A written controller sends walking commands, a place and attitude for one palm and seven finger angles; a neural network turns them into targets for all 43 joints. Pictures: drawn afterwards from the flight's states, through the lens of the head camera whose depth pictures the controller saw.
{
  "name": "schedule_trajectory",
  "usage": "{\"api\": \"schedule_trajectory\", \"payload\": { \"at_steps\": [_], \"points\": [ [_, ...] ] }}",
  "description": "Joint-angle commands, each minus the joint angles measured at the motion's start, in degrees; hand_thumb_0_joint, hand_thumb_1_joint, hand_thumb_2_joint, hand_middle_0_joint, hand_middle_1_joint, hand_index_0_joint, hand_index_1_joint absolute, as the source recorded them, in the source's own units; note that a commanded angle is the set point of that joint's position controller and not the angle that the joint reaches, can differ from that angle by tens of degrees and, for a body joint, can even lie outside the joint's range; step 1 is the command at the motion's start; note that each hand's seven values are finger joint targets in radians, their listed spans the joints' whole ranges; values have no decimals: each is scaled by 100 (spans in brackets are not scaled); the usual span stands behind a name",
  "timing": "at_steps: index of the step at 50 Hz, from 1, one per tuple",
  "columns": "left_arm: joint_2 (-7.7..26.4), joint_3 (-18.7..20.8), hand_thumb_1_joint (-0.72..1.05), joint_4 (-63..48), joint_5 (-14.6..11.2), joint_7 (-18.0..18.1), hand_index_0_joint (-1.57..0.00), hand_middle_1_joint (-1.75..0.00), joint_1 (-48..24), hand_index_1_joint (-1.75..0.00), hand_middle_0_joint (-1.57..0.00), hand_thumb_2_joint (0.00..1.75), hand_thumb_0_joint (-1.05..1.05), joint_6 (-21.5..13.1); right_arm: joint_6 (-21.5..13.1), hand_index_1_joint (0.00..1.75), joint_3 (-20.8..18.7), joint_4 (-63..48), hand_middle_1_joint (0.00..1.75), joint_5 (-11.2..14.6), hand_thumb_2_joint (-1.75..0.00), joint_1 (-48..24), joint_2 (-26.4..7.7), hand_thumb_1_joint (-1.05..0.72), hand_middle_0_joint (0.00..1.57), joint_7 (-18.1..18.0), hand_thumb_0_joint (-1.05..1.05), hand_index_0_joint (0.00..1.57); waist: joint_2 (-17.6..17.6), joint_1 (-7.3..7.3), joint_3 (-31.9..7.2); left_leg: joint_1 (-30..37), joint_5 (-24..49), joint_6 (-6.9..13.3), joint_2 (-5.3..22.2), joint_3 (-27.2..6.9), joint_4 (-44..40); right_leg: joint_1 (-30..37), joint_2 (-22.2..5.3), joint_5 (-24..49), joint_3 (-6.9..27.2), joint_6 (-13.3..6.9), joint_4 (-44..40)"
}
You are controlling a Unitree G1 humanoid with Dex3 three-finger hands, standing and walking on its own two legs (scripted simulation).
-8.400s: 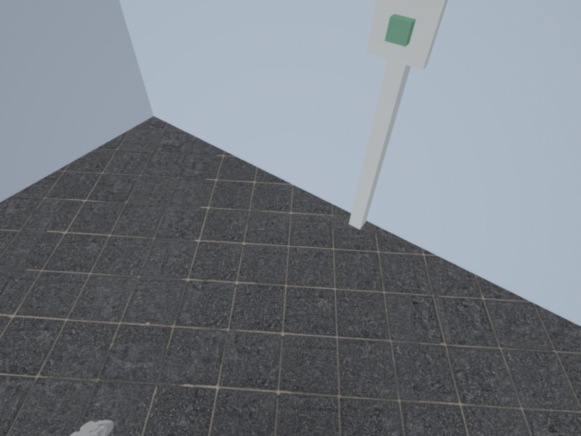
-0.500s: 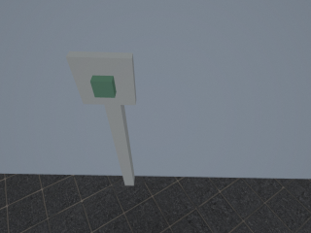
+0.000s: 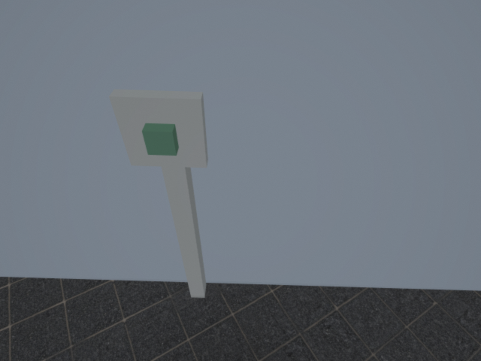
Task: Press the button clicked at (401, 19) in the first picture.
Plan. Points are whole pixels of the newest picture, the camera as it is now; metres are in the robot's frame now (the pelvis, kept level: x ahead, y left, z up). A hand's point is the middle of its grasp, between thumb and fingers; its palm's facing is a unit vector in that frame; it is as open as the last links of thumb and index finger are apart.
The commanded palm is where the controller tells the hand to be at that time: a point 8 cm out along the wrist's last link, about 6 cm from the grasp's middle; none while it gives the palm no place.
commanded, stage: come to a stop and stand still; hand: left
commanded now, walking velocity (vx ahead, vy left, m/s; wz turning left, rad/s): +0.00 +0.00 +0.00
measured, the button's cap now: (161, 138) +0.52 +0.20 +0.10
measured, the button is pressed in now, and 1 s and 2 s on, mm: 0 0 0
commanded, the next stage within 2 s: look again from close up in 0.28 s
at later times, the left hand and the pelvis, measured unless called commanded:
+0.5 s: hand out of the picture +0.02 +0.21 -0.17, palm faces -0.02 -0.97 -0.24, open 7.4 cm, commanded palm none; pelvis +0.00 +0.01 +0.00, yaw +0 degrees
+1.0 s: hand out of the picture +0.07 +0.23 -0.15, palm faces +0.13 -0.97 -0.23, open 7.4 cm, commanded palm +0.11 +0.27 -0.07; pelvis +0.01 +0.03 +0.00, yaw +0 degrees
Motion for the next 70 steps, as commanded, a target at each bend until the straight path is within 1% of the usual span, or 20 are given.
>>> {"api": "schedule_trajectory", "payload": {
  "at_steps": [1, 12, 46, 47, 48, 49, 50, 51, 52, 53, 54, 56, 57, 59, 60, 61, 64, 66, 69, 70],
  "points": [
    [939, 155, 90, -268, -26, 13, -20, -30, -24, -30, -20, 90, 0, -115, -85, 30, -133, -206, 30, 0, -90, -4, -836, -90, 20, -5, 0, 20, -73, 1, 348, -257, -403, 65, 486, -749, -657, -220, -713, -520, 958, -95, -805],
    [906, 109, 90, -135, -26, 4, -20, -30, -40, -30, -20, 90, 0, -81, -75, 30, -102, -16, 30, 15, -90, 29, -894, -90, 20, 7, 0, 20, -21, 1, 325, -271, -591, 43, 547, -822, -860, -155, -691, -511, 898, -48, -820],
    [642, 38, 90, 67, 4, 50, -20, -30, 220, -30, -20, 90, 0, -61, -121, 30, -85, 86, 30, 58, -90, -146, -776, -90, 20, -28, 0, 20, 27, 16, 204, 175, 333, 72, 647, -808, -957, 87, -704, 499, 686, 71, -630],
    [278, -58, 90, 211, 40, 288, -20, -30, 625, -30, -20, 90, 0, -109, -187, 30, 27, -303, 30, 93, -90, -154, -439, -90, 20, -12, 0, 20, 156, 68, 437, -64, 1351, -34, 739, -520, 79, -227, -874, 1385, 772, 89, -280],
    [2021, 1486, 90, -8340, -1057, 237, -23, -33, -3642, -33, -23, 90, 0, -1297, -854, 30, -138, -2334, 30, 436, -90, 58, -1105, -90, 20, -228, 0, 20, 969, -494, -2258, 1443, 1408, -301, -59, -949, -358, 313, -83, 1194, 166, 24, 206],
    [1537, 1151, 90, -6998, -658, 373, -25, -36, -758, -36, -25, 90, 0, -1067, -1354, 30, -8, -2232, 30, 385, -90, -406, -809, -90, 20, -393, 0, 20, 1559, 189, -1823, 1453, 1591, -266, 241, -938, -495, -235, -57, -54, 157, -78, 661],
    [43, 371, 90, -6161, -996, 452, -28, -39, 786, -39, -28, 90, 0, -456, -1497, 30, -72, -2195, 30, 396, -90, -417, -528, -90, 20, -353, 0, 20, 1220, -31, -932, 553, 598, -468, 287, -1000, -775, -760, -30, -764, -115, -14, 838],
    [-225, 305, 90, -6211, -1092, 352, -31, -42, 493, -42, -31, 90, 0, -535, -1575, 30, -76, -2155, 30, 411, -90, -138, -647, -90, 20, -309, 0, 20, 708, -200, -148, 41, -242, -328, 147, -1011, -675, -1045, -7, -621, -79, 0, 762],
    [132, 635, 90, -6327, -1190, 247, -34, -45, 140, -45, -34, 90, 0, -880, -1670, 30, -179, -2488, 30, 356, -90, -353, -772, -90, 20, -288, 0, 20, 637, -239, 361, -448, -768, -214, 30, -1047, -293, -1285, -16, -611, -94, 10, 506],
    [259, 980, 90, -5790, -1208, 94, -36, -48, 731, -48, -36, 90, 0, -1203, -1684, 30, -251, -2562, 30, 273, -90, -322, -818, -90, 20, -253, 0, 20, 61, -171, 388, -899, -1065, -200, -15, -1051, -19, -1503, 11, -799, -154, 19, 517],
    [-50, 945, 90, -5262, -1327, -177, -39, -51, 1436, -51, -39, 90, 0, -1589, -1682, 30, -275, -2711, 30, 239, -90, -377, -789, -90, 20, -195, 0, 20, -720, -45, 497, -1389, -1116, -210, -35, -1049, 318, -1814, 66, -1009, -284, 17, 799],
    [-419, 860, 90, -4731, -1474, -888, -45, -57, 2279, -57, -45, 90, 0, -2459, -1680, 30, -355, -3016, 30, 223, -90, -468, -741, -90, 20, -4, 0, 20, -1172, 195, 101, -2052, -886, -251, -150, -786, 1116, -2283, 106, -1256, -293, -15, 1496],
    [-322, 968, 90, -4719, -1563, -1277, -47, -60, 2320, -60, -47, 90, 0, -2930, -1679, 30, -413, -3164, 30, 210, -90, -564, -750, -90, 20, 67, 0, 20, -1243, 262, -58, -2417, -906, -251, -177, -700, 1547, -2573, 91, -1375, -200, -23, 1828],
    [187, 1289, 90, -4884, -1625, -2068, -53, -66, 2080, -66, -53, 90, 0, -3746, -1751, 30, -493, -3469, 30, 213, -90, -675, -820, -90, 20, 190, 0, 20, -677, 255, -528, -2898, -877, -231, -234, -617, 2273, -2878, 27, -1372, 37, -72, 2383],
    [501, 1657, 90, -4798, -1675, -2288, -56, -69, 2278, -69, -56, 90, 0, -3762, -1738, 30, -526, -3603, 30, 250, -90, -628, -824, -90, 20, 220, 0, 20, -425, 400, -735, -3032, -866, -193, -244, -587, 2414, -2863, 1, -1361, 172, -93, 2558],
    [545, 1704, 90, -5320, -1823, -2448, -58, -72, 2154, -72, -58, 90, 0, -3664, -1730, 30, -506, -3879, 30, 287, -90, -719, -855, -90, 20, 211, 0, 20, -184, 448, -1196, -3003, -881, -150, -268, -564, 2478, -2789, 5, -1369, 201, -79, 2679],
    [732, 2011, 90, -6692, -2249, -2447, -67, -81, 1758, -81, -67, 90, 0, -3153, -1664, 30, -453, -4252, 30, 354, -90, -681, -733, -90, 20, 57, 0, 20, 326, 436, -1921, -2863, -752, -51, -253, -563, 2683, -2586, 17, -1273, 404, 2, 2643],
    [775, 1924, 90, -7715, -2280, -2229, -72, -87, 1249, -87, -72, 90, 0, -3082, -1627, 30, -427, -4257, 30, 325, -90, -504, -681, -90, 20, -24, 0, 20, 463, 239, -1936, -2830, -790, -1, -172, -706, 2807, -2704, 71, -1392, 538, 20, 2578],
    [652, 1534, 90, -8348, -1993, -1983, -81, -96, 1019, -96, -81, 90, 0, -3161, -1600, 30, -369, -4048, 30, 281, -90, -223, -582, -90, 20, -154, 0, 20, 618, -91, -1735, -2661, -252, 80, -93, -747, 3031, -2812, 105, -621, 512, 11, 2590],
    [694, 1404, 90, -8447, -1964, -2021, -83, -99, 687, -99, -83, 90, 0, -3184, -1601, 30, -329, -3986, 30, 253, -90, -178, -601, -90, 20, -188, 0, 20, 461, -252, -1670, -2751, -241, 109, -82, -796, 3155, -2881, 119, -557, 549, 35, 2619]
  ]
}}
